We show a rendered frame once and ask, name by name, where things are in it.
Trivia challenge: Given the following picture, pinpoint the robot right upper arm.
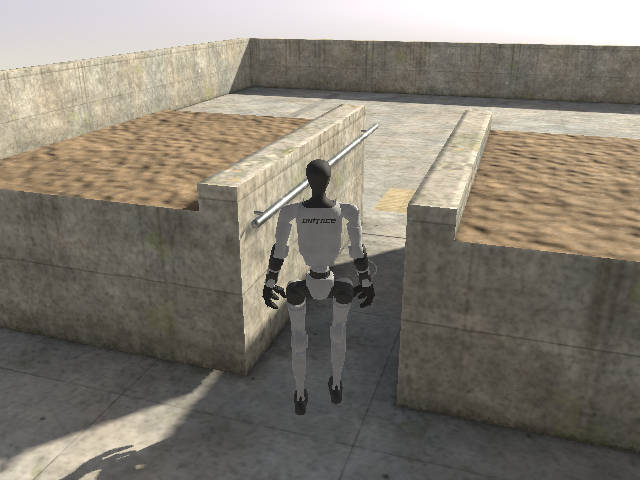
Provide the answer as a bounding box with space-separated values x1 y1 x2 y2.
340 202 364 259

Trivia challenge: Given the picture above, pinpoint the robot right hand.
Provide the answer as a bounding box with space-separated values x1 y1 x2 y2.
353 284 375 308

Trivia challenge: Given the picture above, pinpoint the robot left hand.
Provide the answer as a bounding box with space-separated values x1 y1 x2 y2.
262 285 286 309

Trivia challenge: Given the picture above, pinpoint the robot right thigh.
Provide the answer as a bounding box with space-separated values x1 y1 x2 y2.
330 278 354 343

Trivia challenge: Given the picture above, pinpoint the robot right forearm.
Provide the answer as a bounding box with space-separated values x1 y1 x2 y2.
354 244 372 287

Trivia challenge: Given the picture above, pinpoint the robot left foot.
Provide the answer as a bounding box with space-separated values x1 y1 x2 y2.
294 389 308 415

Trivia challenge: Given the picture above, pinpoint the robot left forearm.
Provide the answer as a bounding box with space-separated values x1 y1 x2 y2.
264 244 284 288

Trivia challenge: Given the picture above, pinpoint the robot left upper arm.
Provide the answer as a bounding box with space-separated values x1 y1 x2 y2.
273 203 298 259

